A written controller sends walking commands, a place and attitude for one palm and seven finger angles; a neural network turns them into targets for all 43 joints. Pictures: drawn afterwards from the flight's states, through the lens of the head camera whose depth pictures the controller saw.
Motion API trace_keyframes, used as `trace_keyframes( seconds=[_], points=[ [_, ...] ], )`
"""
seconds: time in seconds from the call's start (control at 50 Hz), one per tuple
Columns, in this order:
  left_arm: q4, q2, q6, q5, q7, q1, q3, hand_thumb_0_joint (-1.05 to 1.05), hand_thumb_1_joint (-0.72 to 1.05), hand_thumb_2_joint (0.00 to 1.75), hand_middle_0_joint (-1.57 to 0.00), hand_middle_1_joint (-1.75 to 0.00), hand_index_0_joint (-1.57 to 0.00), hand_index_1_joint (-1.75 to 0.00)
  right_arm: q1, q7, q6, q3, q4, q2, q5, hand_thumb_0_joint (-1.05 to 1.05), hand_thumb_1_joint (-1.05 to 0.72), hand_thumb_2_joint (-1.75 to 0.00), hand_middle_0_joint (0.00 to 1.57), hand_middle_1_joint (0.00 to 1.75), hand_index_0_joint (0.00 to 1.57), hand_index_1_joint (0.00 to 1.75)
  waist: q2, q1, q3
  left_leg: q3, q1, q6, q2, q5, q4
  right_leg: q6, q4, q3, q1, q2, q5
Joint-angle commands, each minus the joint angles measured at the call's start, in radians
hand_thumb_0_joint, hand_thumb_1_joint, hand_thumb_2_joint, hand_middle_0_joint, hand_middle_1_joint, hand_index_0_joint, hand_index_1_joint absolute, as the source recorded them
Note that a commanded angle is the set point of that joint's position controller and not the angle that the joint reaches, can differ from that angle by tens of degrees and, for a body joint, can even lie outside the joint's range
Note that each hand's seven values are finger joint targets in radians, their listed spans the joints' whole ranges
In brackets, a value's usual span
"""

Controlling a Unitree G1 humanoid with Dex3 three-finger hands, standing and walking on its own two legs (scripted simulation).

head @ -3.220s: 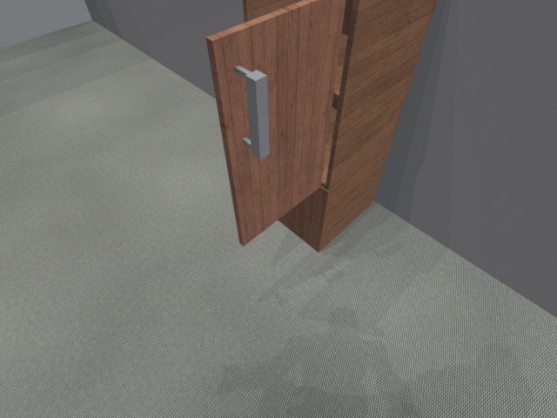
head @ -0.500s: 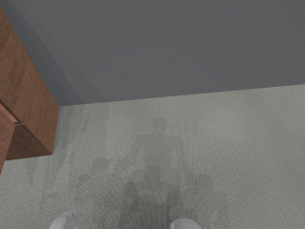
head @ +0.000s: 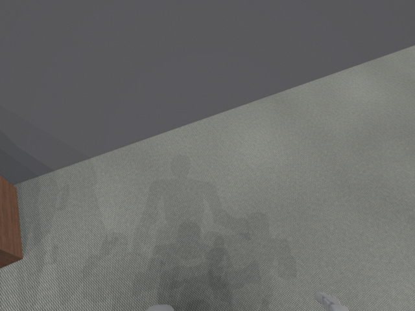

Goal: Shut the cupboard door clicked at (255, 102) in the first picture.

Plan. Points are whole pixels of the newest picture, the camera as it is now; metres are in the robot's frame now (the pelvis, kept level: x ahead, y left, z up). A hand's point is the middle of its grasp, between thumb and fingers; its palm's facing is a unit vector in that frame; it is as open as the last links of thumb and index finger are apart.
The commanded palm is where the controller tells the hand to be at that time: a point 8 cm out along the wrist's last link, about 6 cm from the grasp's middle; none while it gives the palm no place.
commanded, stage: walk around to get in front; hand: left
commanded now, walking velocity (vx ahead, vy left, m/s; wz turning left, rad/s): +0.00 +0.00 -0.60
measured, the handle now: out of the picture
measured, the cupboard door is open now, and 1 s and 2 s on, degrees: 90 90 90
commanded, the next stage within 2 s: none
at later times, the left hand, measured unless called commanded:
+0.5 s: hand (143, 298) +0.15 +0.15 -0.16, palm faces -0.28 -0.92 -0.27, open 7.4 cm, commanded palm none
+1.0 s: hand (190, 261) +0.24 +0.06 -0.16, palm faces -0.57 -0.78 -0.26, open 7.4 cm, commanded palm none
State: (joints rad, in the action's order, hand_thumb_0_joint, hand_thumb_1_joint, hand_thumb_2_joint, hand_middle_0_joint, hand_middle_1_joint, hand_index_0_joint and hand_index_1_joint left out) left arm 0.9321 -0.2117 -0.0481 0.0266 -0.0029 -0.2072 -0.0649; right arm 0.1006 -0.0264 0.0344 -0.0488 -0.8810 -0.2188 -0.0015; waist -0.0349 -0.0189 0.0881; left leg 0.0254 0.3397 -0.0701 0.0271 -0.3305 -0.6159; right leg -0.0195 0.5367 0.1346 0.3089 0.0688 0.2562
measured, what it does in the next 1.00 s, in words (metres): steps on the spot, turning right: left foot, then right foot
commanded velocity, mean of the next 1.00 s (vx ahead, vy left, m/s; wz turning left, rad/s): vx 0.05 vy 0.00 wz -0.60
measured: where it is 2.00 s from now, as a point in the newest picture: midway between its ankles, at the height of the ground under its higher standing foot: (288, 294)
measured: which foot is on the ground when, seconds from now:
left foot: up 0.00-0.00, down 0.02-0.32, up 0.34-0.62, down 0.64-0.94, up 0.96-1.00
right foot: down 0.00-0.02, up 0.04-0.30, down 0.32-0.62, up 0.64-0.94, down 0.96-1.00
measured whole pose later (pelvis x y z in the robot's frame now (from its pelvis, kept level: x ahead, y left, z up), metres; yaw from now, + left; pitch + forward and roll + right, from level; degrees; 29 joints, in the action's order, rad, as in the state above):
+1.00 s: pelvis +0.03 -0.06 -0.01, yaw -35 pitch +2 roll -1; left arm 0.90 -0.24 -0.03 0.03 -0.04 -0.14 -0.07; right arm 0.24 -0.01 0.05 -0.05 -0.92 -0.26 -0.02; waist 0.04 0.02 0.08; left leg 0.12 0.37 -0.07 0.17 -0.51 -0.84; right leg -0.01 0.61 -0.05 0.30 -0.01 0.33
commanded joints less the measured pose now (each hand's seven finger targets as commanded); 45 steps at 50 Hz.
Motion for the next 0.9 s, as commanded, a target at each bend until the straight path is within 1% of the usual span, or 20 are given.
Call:
trace_keyframes(
  seconds=[0.0,0.04,0.12,0.18,0.24,0.26,0.28,0.3,0.32,0.34,0.42,0.5,0.56,0.58,0.6,0.62,0.66,0.74,0.84,0.88],
  points=[
    [-0.125,-0.127,0.016,-0.018,-0.003,0.057,-0.037,0.0,0.9,0.9,-0.2,-0.3,-0.2,-0.3,0.19,-0.026,-0.037,-0.054,0.037,-0.274,-0.027,0.0,-0.9,-0.9,0.2,0.3,0.2,0.3,0.344,0.078,-0.153,-0.443,-0.289,0.222,0.484,0.247,0.365,0.049,0.437,-0.084,0.277,-0.012,0.38],
    [-0.121,-0.137,0.017,-0.002,-0.021,0.039,-0.053,0.0,0.9,0.9,-0.2,-0.3,-0.2,-0.3,0.114,-0.021,-0.042,-0.037,0.074,-0.229,-0.038,0.0,-0.9,-0.9,0.2,0.3,0.2,0.3,0.153,0.032,-0.123,-0.318,-0.127,0.257,0.43,0.242,0.355,0.059,0.626,-0.085,0.227,-0.072,0.301],
    [-0.108,-0.102,0.001,-0.004,-0.041,0.064,-0.042,0.0,0.9,0.9,-0.2,-0.3,-0.2,-0.3,0.087,-0.025,-0.04,-0.029,0.072,-0.188,-0.04,0.0,-0.9,-0.9,0.2,0.3,0.2,0.3,0.264,0.019,-0.112,-0.054,-0.195,0.184,0.295,0.516,0.244,0.077,0.505,-0.158,0.223,-0.092,0.24],
    [-0.114,-0.086,0.009,-0.007,-0.046,0.088,-0.03,0.0,0.9,0.9,-0.2,-0.3,-0.2,-0.3,0.147,-0.02,-0.035,-0.043,0.051,-0.218,-0.038,0.0,-0.9,-0.9,0.2,0.3,0.2,0.3,0.265,0.052,-0.162,0.009,-0.257,0.167,0.295,0.576,0.184,0.065,0.299,-0.227,0.125,-0.072,0.225],
    [-0.099,-0.104,0.018,-0.009,-0.046,0.041,-0.032,0.0,0.9,0.9,-0.2,-0.3,-0.2,-0.3,0.13,-0.007,-0.027,-0.053,0.049,-0.239,-0.029,0.0,-0.9,-0.9,0.2,0.3,0.2,0.3,0.252,0.024,-0.161,0.055,-0.185,0.123,0.291,0.46,0.107,0.046,0.067,-0.26,-0.037,-0.056,0.075],
    [-0.082,-0.137,0.024,-0.006,-0.042,-0.017,-0.039,0.0,0.9,0.9,-0.2,-0.3,-0.2,-0.3,0.113,-0.003,-0.024,-0.055,0.059,-0.227,-0.022,0.0,-0.9,-0.9,0.2,0.3,0.2,0.3,0.185,-0.006,-0.167,0.079,-0.108,0.083,0.265,0.364,0.019,0.027,-0.062,-0.233,-0.154,-0.071,-0.062],
    [-0.063,-0.228,0.034,0.004,-0.029,-0.074,-0.056,0.0,0.9,0.9,-0.2,-0.3,-0.2,-0.3,0.096,0.001,-0.021,-0.048,0.081,-0.174,-0.011,0.0,-0.9,-0.9,0.2,0.3,0.2,0.3,-0.046,-0.036,-0.186,0.147,0.07,0.021,0.173,0.142,-0.176,-0.038,-0.168,0.01,-0.309,-0.251,-0.277],
    [-0.043,-0.328,0.038,0.003,-0.008,-0.131,-0.078,0.0,0.9,0.9,-0.2,-0.3,-0.2,-0.3,0.013,0.004,-0.019,-0.024,0.136,-0.104,-0.007,0.0,-0.9,-0.9,0.2,0.3,0.2,0.3,-0.313,-0.085,-0.152,0.127,0.278,-0.014,0.045,-0.343,-0.403,-0.16,-0.195,0.314,-0.339,-0.468,-0.601],
    [-0.037,-0.33,0.037,-0.008,0.004,-0.156,-0.078,0.0,0.9,0.9,-0.2,-0.3,-0.2,-0.3,0.013,-0.005,-0.011,-0.019,0.13,-0.128,-0.005,0.0,-0.9,-0.9,0.2,0.3,0.2,0.3,-0.281,-0.098,-0.177,-0.01,0.296,0.001,0.072,-0.341,-0.512,-0.223,-0.184,0.294,-0.324,-0.483,-0.578],
    [-0.059,-0.306,0.029,-0.008,0.005,-0.091,-0.072,0.0,0.9,0.9,-0.2,-0.3,-0.2,-0.3,0.007,0.0,-0.012,-0.02,0.129,-0.119,0.001,0.0,-0.9,-0.9,0.2,0.3,0.2,0.3,-0.224,-0.066,-0.107,-0.022,0.313,0.0,0.091,-0.277,-0.528,-0.228,-0.204,0.261,-0.237,-0.444,-0.388],
    [-0.087,-0.218,0.036,-0.004,0.019,0.017,-0.052,0.0,0.9,0.9,-0.2,-0.3,-0.2,-0.3,0.029,0.005,-0.008,-0.022,0.078,-0.107,-0.005,0.0,-0.9,-0.9,0.2,0.3,0.2,0.3,-0.151,0.0,-0.151,0.002,0.195,-0.021,0.059,-0.131,-0.409,-0.168,-0.128,0.125,-0.189,-0.297,-0.552],
    [-0.086,-0.241,0.028,0.001,0.017,0.017,-0.056,0.0,0.9,0.9,-0.2,-0.3,-0.2,-0.3,0.052,0.004,-0.014,-0.019,0.062,-0.086,0.0,0.0,-0.9,-0.9,0.2,0.3,0.2,0.3,-0.11,0.0,-0.169,0.034,0.07,-0.015,0.011,-0.084,-0.159,-0.162,-0.108,0.167,-0.158,-0.28,-0.467],
    [-0.091,-0.224,0.02,-0.005,0.011,0.07,-0.05,0.0,0.9,0.9,-0.2,-0.3,-0.2,-0.3,0.142,-0.003,-0.022,-0.023,0.036,-0.102,0.001,0.0,-0.9,-0.9,0.2,0.3,0.2,0.3,-0.105,0.055,-0.155,0.034,-0.131,-0.002,-0.001,0.082,0.084,-0.09,-0.069,0.175,-0.01,-0.227,-0.296],
    [-0.106,-0.183,0.014,-0.013,0.008,0.078,-0.042,0.0,0.9,0.9,-0.2,-0.3,-0.2,-0.3,0.185,-0.01,-0.031,-0.03,0.024,-0.149,-0.006,0.0,-0.9,-0.9,0.2,0.3,0.2,0.3,0.009,0.073,-0.159,-0.042,-0.245,0.024,0.079,0.095,0.219,-0.043,-0.001,0.131,0.108,-0.16,-0.14],
    [-0.127,-0.116,0.008,-0.025,-0.002,0.049,-0.029,0.0,0.9,0.9,-0.2,-0.3,-0.2,-0.3,0.209,-0.013,-0.042,-0.049,0.027,-0.255,-0.026,0.0,-0.9,-0.9,0.2,0.3,0.2,0.3,0.309,0.072,-0.165,-0.35,-0.318,0.125,0.348,0.103,0.334,0.025,0.226,-0.016,0.272,-0.017,0.19],
    [-0.14,-0.138,0.009,-0.017,-0.007,0.079,-0.03,0.0,0.9,0.9,-0.2,-0.3,-0.2,-0.3,0.227,-0.019,-0.04,-0.054,0.035,-0.296,-0.031,0.0,-0.9,-0.9,0.2,0.3,0.2,0.3,0.333,0.087,-0.147,-0.451,-0.24,0.226,0.491,0.18,0.372,0.046,0.48,-0.087,0.271,-0.022,0.384],
    [-0.131,-0.148,0.011,-0.003,-0.021,0.065,-0.043,0.0,0.9,0.9,-0.2,-0.3,-0.2,-0.3,0.135,-0.014,-0.047,-0.036,0.074,-0.238,-0.038,0.0,-0.9,-0.9,0.2,0.3,0.2,0.3,0.172,0.034,-0.11,-0.338,-0.111,0.251,0.438,0.198,0.361,0.053,0.643,-0.08,0.241,-0.088,0.3],
    [-0.118,-0.101,-0.003,-0.005,-0.042,0.081,-0.035,0.0,0.9,0.9,-0.2,-0.3,-0.2,-0.3,0.12,-0.021,-0.044,-0.028,0.065,-0.2,-0.039,0.0,-0.9,-0.9,0.2,0.3,0.2,0.3,0.257,0.025,-0.108,-0.053,-0.179,0.178,0.299,0.429,0.265,0.075,0.511,-0.163,0.214,-0.1,0.235],
    [-0.126,-0.087,0.01,-0.01,-0.045,0.113,-0.021,0.0,0.9,0.9,-0.2,-0.3,-0.2,-0.3,0.189,-0.007,-0.036,-0.048,0.034,-0.233,-0.034,0.0,-0.9,-0.9,0.2,0.3,0.2,0.3,0.266,0.061,-0.163,0.028,-0.233,0.16,0.321,0.5,0.186,0.055,0.209,-0.246,0.063,-0.071,0.212],
    [-0.107,-0.102,0.017,-0.009,-0.045,0.053,-0.027,0.0,0.9,0.9,-0.2,-0.3,-0.2,-0.3,0.171,0.0,-0.028,-0.051,0.037,-0.233,-0.031,0.0,-0.9,-0.9,0.2,0.3,0.2,0.3,0.247,0.031,-0.177,0.075,-0.161,0.112,0.307,0.289,0.127,0.039,0.016,-0.269,-0.079,-0.062,0.093]
  ],
)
